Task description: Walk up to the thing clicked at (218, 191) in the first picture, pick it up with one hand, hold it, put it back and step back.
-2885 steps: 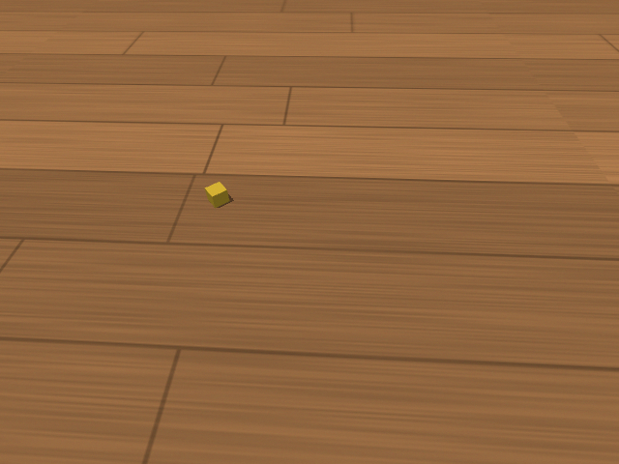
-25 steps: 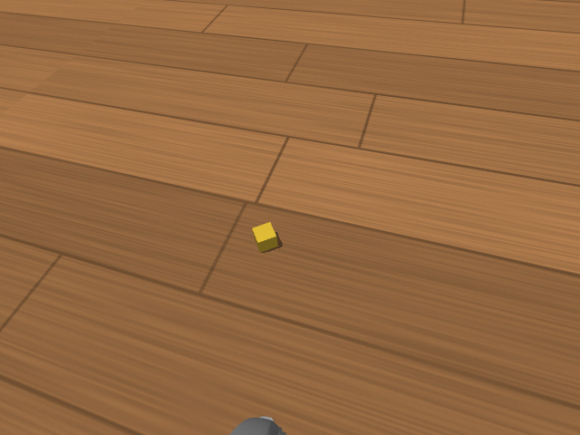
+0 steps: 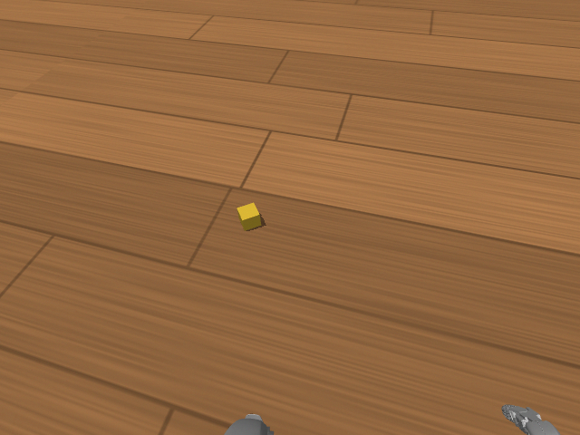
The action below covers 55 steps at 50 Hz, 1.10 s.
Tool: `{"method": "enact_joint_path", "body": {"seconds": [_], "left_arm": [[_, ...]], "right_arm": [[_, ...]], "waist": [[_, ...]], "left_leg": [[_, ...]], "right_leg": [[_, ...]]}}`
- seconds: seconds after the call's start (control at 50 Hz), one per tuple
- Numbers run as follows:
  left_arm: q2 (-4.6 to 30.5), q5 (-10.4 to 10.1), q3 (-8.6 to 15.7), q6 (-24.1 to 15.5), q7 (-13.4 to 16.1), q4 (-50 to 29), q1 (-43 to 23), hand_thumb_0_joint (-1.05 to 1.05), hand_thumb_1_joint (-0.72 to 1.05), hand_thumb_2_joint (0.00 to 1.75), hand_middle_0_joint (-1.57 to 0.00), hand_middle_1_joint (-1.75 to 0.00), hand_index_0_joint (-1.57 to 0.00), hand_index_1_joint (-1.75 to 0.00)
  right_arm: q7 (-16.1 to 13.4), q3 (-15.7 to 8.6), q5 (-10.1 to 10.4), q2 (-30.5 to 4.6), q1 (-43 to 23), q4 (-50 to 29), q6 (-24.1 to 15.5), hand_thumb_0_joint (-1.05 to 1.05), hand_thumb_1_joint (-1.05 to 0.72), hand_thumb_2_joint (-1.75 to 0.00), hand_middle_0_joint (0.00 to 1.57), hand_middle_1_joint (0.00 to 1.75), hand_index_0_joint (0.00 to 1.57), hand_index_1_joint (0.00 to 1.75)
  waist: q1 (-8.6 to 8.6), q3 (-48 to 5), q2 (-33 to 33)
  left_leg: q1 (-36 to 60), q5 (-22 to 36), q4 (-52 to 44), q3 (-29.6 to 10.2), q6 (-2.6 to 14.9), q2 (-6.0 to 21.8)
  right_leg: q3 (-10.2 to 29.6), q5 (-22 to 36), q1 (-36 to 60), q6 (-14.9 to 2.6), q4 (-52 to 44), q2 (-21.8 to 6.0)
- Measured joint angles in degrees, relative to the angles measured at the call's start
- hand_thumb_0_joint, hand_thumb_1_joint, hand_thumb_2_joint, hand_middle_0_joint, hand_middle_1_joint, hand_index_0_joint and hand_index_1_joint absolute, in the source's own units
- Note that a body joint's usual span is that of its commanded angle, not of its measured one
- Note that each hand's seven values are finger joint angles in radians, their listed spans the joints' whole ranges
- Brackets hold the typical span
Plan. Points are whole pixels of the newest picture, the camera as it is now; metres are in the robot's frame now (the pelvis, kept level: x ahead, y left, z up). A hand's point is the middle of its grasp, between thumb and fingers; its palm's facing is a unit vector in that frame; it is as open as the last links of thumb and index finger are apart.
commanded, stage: step back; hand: left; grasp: from above
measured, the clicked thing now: (249, 216) +1.08 +0.24 -0.72
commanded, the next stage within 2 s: stand in 1.04 s
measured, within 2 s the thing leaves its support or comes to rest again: neither
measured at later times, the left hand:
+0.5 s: hand out of the picture +0.04 +0.28 -0.13, palm faces +0.09 -0.92 -0.39, open 7.4 cm
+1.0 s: hand out of the picture +0.09 +0.29 -0.14, palm faces +0.09 -0.93 -0.35, open 7.4 cm
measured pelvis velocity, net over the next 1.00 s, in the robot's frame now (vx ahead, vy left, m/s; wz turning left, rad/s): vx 0.03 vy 0.03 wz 0.07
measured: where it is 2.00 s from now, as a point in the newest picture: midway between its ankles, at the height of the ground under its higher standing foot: outside the picture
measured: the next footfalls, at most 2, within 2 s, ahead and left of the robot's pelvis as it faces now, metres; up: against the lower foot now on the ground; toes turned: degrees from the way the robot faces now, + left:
left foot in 0.18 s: +0.08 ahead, +0.15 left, +0.00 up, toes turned +5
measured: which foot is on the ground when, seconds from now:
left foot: up 0.00-0.16, down 0.18-1.00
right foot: down 0.00-1.00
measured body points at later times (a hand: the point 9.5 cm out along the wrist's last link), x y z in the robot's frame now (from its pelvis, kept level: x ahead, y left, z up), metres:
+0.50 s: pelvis -0.01 +0.00 +0.01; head -0.01 -0.01 +0.46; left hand +0.04 +0.32 -0.10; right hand +0.07 -0.30 -0.12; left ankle -0.01 +0.13 -0.70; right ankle +0.00 -0.12 -0.72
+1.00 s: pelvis +0.03 +0.03 +0.02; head +0.04 +0.03 +0.47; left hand +0.09 +0.34 -0.11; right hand +0.18 -0.25 -0.10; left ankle +0.04 +0.14 -0.72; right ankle +0.01 -0.12 -0.72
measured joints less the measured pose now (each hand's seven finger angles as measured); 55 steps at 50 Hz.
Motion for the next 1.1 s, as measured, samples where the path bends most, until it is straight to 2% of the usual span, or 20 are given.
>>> {"method": "enact_joint_path", "body": {"seconds": [0.04,0.08,0.16,0.18,0.2,0.22,0.28,0.32,0.38,0.42,0.44,0.48,0.54,0.62,0.66,0.68,0.74,0.76,0.84,1.1], "left_arm": [[-0.5,0.11,-0.18,-0.14,0.13,0.89,1.15,0.01,0.9,0.89,-0.2,-0.3,-0.21,-0.3],[-0.67,0.27,-0.07,-0.44,0.17,1.32,1.73,0.01,0.9,0.89,-0.2,-0.3,-0.21,-0.3],[0.27,0.41,0.21,-1.2,-0.04,1.21,1.73,0.01,0.9,0.89,-0.21,-0.3,-0.21,-0.3],[0.7,0.26,0.18,-1.16,-0.09,1.08,1.46,0.01,0.9,0.89,-0.21,-0.3,-0.21,-0.3],[1.29,0.11,0.17,-1.03,-0.04,1.08,0.94,0.01,0.9,0.89,-0.21,-0.3,-0.21,-0.3],[1.72,-0.17,0.14,-0.86,0.07,1.19,0.63,0.01,0.9,0.89,-0.2,-0.3,-0.21,-0.3],[2.18,-0.99,0.02,-0.49,0.02,2.6,0.14,0.01,0.9,0.89,-0.2,-0.3,-0.21,-0.3],[2.62,-1.3,0.13,-0.64,-0.18,3.06,-0.18,0.01,0.9,0.89,-0.2,-0.3,-0.21,-0.3],[2.74,-1.43,0.3,-1.54,-0.38,3.3,-0.79,0.01,0.9,0.89,-0.2,-0.3,-0.21,-0.3],[2.26,-1.14,0.41,-2.31,-0.15,3.51,-1.49,0.01,0.9,0.89,-0.2,-0.3,-0.21,-0.3],[1.76,-0.82,0.38,-2.66,0.0,3.48,-1.79,0.01,0.9,0.89,-0.2,-0.3,-0.21,-0.3],[1.03,-0.39,0.15,-3.16,-0.01,3.19,-1.93,0.01,0.9,0.89,-0.2,-0.3,-0.21,-0.3],[-0.18,-0.47,-0.26,-3.61,0.07,2.83,-2.05,0.01,0.9,0.89,-0.2,-0.3,-0.21,-0.3],[-0.56,-0.65,-0.99,-3.61,-0.18,3.09,-2.47,0.01,0.9,0.89,-0.2,-0.3,-0.21,-0.3],[-0.2,-1.02,-1.26,-2.94,-0.2,3.29,-3.01,0.01,0.9,0.89,-0.2,-0.3,-0.21,-0.3],[0.04,-1.3,-1.36,-2.52,-0.09,3.46,-3.29,0.01,0.9,0.89,-0.2,-0.3,-0.21,-0.3],[0.54,-2.16,-1.56,-1.49,0.16,4.56,-4.14,0.01,0.9,0.89,-0.2,-0.3,-0.21,-0.3],[0.75,-2.19,-1.62,-1.43,0.26,4.96,-4.44,0.01,0.9,0.89,-0.2,-0.3,-0.21,-0.3],[0.91,-2.18,-1.88,-2.29,0.42,6.34,-5.13,0.01,0.9,0.89,-0.2,-0.3,-0.21,-0.3],[0.06,-2.22,-3.06,-2.5,0.66,9.08,-8.55,0.01,0.9,0.89,-0.2,-0.3,-0.21,-0.3]], "right_arm": [[0.19,-0.16,0.51,-0.49,1.66,1.26,-0.13,0.0,-0.91,-0.9,0.2,0.3,0.21,0.3],[0.45,-0.3,0.55,-0.88,3.57,2.51,-0.47,0.0,-0.91,-0.9,0.2,0.3,0.21,0.3],[1.37,-0.33,0.06,-0.65,7.17,5.36,-1.02,0.0,-0.91,-0.9,0.2,0.3,0.21,0.3],[1.5,-0.37,0.0,-0.35,7.76,6.06,-1.33,0.0,-0.91,-0.9,0.2,0.3,0.21,0.3],[1.47,-0.49,-0.12,0.39,7.76,6.9,-1.68,0.0,-0.91,-0.9,0.2,0.3,0.21,0.3],[1.45,-0.49,-0.33,1.18,7.62,7.45,-2.02,0.0,-0.91,-0.9,0.2,0.3,0.21,0.3],[1.95,-0.03,-0.48,2.61,7.64,7.49,-2.99,0.01,-0.91,-0.9,0.2,0.3,0.21,0.3],[2.01,0.42,-0.6,3.48,7.54,7.07,-3.61,0.01,-0.91,-0.9,0.21,0.3,0.21,0.3],[2.15,0.74,-0.52,3.84,7.02,6.75,-3.77,0.0,-0.91,-0.9,0.21,0.3,0.21,0.3],[2.06,0.8,-0.05,3.48,6.55,6.7,-3.14,0.0,-0.9,-0.9,0.21,0.3,0.21,0.3],[1.89,0.78,0.24,3.16,6.47,6.75,-2.74,0.0,-0.9,-0.9,0.21,0.3,0.21,0.3],[1.39,0.66,0.33,2.88,6.31,7.32,-2.07,0.0,-0.91,-0.9,0.21,0.3,0.21,0.3],[1.2,0.43,0.43,1.96,6.08,7.7,-2.42,0.0,-0.91,-0.9,0.21,0.3,0.21,0.3],[1.48,0.09,0.37,1.04,5.48,8.01,-3.53,0.0,-0.91,-0.9,0.2,0.3,0.21,0.3],[1.36,-0.15,0.22,1.06,4.94,8.31,-4.09,0.0,-0.91,-0.9,0.2,0.3,0.21,0.3],[1.15,-0.2,0.02,1.42,4.4,8.6,-4.24,0.0,-0.91,-0.9,0.2,0.3,0.21,0.3],[1.11,0.54,0.13,2.48,3.05,8.95,-4.29,0.0,-0.91,-0.9,0.2,0.3,0.21,0.3],[1.14,0.84,0.21,2.89,2.52,9.09,-4.18,0.0,-0.91,-0.9,0.2,0.3,0.21,0.3],[0.99,1.73,0.74,4.2,-0.11,9.81,-3.77,0.0,-0.91,-0.9,0.2,0.3,0.21,0.3],[1.06,2.13,1.34,4.92,-6.14,12.52,-3.65,0.0,-0.91,-0.9,0.2,0.3,0.21,0.3]], "waist": [[0.35,-0.85,-0.18],[0.37,-1.57,-0.1],[0.15,-2.75,-0.3],[-0.03,-2.8,-0.64],[0.01,-2.11,-1.92],[0.28,-1.52,-3.17],[-0.42,-2.0,-3.28],[-1.03,-2.14,-3.32],[-1.77,-2.3,-2.79],[-1.81,-2.22,-1.6],[-1.85,-2.34,-0.6],[-1.33,-3.21,-0.18],[-0.61,-3.33,-0.21],[-0.39,-2.92,-0.67],[-0.57,-2.29,-1.58],[-0.43,-1.89,-2.49],[-0.56,-1.93,-3.26],[-0.56,-1.9,-3.39],[-0.55,-1.89,-2.93],[-0.69,-1.81,-2.28]], "left_leg": [[-0.25,-0.23,5.27,-1.53,-0.17,-2.55],[0.88,-0.41,7.24,-1.22,-0.47,-3.32],[8.26,-2.47,-3.36,1.78,-0.71,-1.69],[10.78,-0.73,-8.39,2.46,-0.45,-1.57],[12.19,4.52,-11.41,3.03,-0.18,-2.5],[13.0,6.68,-12.56,3.82,0.12,-3.32],[13.06,6.85,-13.05,4.03,1.51,-2.76],[13.57,7.34,-14.19,3.89,1.53,-2.03],[13.68,7.6,-14.48,3.46,0.53,-0.93],[13.09,6.46,-12.42,2.85,-0.42,0.17],[12.47,5.08,-10.66,1.79,-0.27,0.57],[10.29,-1.05,-4.82,0.3,0.16,-0.68],[8.1,-2.74,0.22,1.09,0.19,-1.56],[9.48,0.43,-8.0,3.43,0.09,-0.13],[11.61,9.4,-14.1,4.47,-0.06,-0.46],[11.97,10.6,-14.29,5.11,0.04,-1.08],[11.72,8.61,-13.29,5.48,0.58,-1.03],[11.84,8.28,-13.3,5.47,0.54,-0.8],[12.63,8.02,-14.11,5.3,0.08,0.46],[16.44,10.75,-20.47,5.94,0.18,0.19]], "right_leg": [[0.14,0.92,-0.13,0.05,-0.74,-1.02],[-0.31,1.68,-0.31,0.3,-1.44,-1.83],[-2.15,1.8,-0.84,0.87,-1.45,-3.13],[-2.59,1.46,-1.15,1.22,-0.75,-3.67],[-2.3,0.99,-1.3,1.51,0.33,-4.8],[-1.41,0.69,-1.48,1.08,1.23,-5.57],[-0.97,-5.14,-3.51,-0.11,6.27,-3.98],[-1.56,-6.04,-4.22,-0.53,7.47,-3.29],[-2.98,-3.47,-2.61,-0.68,0.92,-2.96],[-3.89,4.01,-0.38,-0.4,-5.14,-2.02],[-4.6,6.42,0.08,-0.14,-5.85,-1.35],[-5.06,5.83,0.04,-0.29,-5.34,-1.33],[-5.17,5.38,1.31,-0.19,-6.33,-2.37],[-5.45,4.6,2.15,1.26,-6.36,-3.83],[-5.36,2.87,1.79,2.09,-3.99,-4.99],[-4.75,2.21,1.46,2.17,-2.72,-5.7],[-2.81,0.2,1.35,0.67,-2.8,-4.53],[-2.59,1.79,1.81,0.46,-3.86,-4.13],[-2.66,4.05,3.93,2.4,-8.05,-2.95],[-2.2,7.06,7.58,2.78,-14.58,-3.27]]}}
